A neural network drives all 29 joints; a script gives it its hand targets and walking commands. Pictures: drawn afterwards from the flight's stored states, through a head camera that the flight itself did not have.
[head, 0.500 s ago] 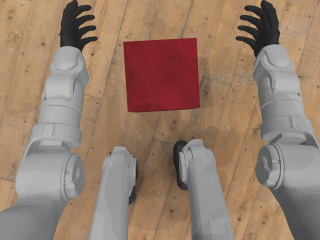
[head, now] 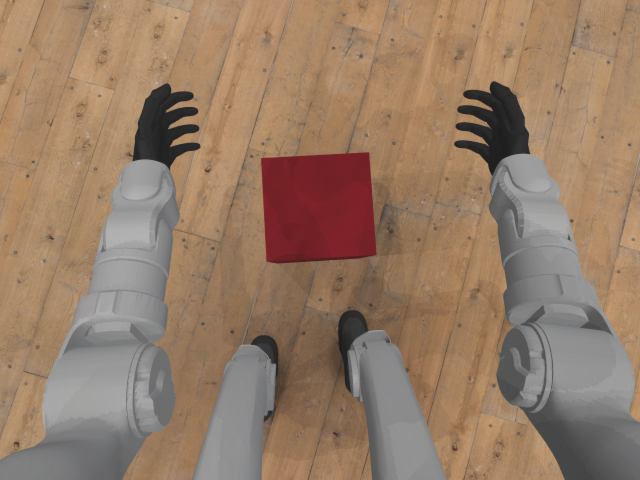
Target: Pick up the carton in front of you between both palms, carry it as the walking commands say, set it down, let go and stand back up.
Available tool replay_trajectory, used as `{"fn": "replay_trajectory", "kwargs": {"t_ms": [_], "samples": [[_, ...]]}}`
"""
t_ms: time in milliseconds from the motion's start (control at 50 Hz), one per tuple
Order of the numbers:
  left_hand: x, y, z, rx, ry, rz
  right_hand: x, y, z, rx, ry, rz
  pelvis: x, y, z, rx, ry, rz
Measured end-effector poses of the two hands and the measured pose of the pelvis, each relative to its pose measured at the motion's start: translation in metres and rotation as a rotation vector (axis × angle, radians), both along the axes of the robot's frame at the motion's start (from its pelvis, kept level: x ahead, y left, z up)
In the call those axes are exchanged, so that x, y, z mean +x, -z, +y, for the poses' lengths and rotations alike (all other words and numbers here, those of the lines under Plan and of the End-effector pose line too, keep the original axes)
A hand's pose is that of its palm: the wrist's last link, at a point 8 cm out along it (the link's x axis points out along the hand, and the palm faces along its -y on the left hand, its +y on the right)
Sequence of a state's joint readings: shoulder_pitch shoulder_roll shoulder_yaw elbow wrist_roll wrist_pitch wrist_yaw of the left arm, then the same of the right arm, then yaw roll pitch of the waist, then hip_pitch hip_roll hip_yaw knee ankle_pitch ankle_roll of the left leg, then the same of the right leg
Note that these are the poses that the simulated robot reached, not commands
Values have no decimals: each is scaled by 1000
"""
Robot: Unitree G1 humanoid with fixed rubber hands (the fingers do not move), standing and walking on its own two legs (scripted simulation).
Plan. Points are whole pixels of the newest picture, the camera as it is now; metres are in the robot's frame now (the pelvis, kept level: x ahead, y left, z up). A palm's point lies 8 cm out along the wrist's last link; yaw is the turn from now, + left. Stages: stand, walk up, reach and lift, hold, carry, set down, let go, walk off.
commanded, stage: let go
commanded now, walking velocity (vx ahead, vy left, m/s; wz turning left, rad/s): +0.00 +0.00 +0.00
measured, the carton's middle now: (317, 215) +0.46 -0.03 -0.52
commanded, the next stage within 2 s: stand in 1.16 s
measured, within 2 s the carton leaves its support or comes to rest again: neither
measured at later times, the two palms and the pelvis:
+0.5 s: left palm (45, 289) +0.34 +0.22 +0.00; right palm (579, 287) +0.32 -0.24 +0.01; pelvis +0.07 +0.01 +0.10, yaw -2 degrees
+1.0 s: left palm out of the picture +0.24 +0.23 +0.07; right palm (630, 423) +0.22 -0.22 +0.06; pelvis +0.07 +0.01 +0.13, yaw -2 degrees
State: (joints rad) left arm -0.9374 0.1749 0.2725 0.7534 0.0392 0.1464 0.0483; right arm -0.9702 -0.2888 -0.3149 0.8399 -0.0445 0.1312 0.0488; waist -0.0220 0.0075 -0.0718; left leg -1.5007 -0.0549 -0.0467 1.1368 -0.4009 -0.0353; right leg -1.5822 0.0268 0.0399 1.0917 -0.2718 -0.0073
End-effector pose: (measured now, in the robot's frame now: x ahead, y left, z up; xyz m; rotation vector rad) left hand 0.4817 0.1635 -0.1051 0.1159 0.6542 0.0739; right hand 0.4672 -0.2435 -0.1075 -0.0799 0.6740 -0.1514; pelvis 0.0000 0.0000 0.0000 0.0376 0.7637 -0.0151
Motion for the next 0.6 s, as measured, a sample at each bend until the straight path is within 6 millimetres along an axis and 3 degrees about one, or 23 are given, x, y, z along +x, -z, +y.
{"fn": "replay_trajectory", "kwargs": {"t_ms": [200, 400, 600], "samples": [[-59, -46, 17, 86, 53, 93, -63, -44, -10, -75, -61, 101, 36, -52, -1, -10, 7, -132], [-98, -95, 40, 67, 63, 88, -113, -95, -5, -71, -47, 96, 68, -86, 1, -25, 11, -264], [-189, -129, 66, 48, 40, 127, -191, -138, 21, -58, -64, 118, 74, -114, 15, -43, 4, -464]]}}
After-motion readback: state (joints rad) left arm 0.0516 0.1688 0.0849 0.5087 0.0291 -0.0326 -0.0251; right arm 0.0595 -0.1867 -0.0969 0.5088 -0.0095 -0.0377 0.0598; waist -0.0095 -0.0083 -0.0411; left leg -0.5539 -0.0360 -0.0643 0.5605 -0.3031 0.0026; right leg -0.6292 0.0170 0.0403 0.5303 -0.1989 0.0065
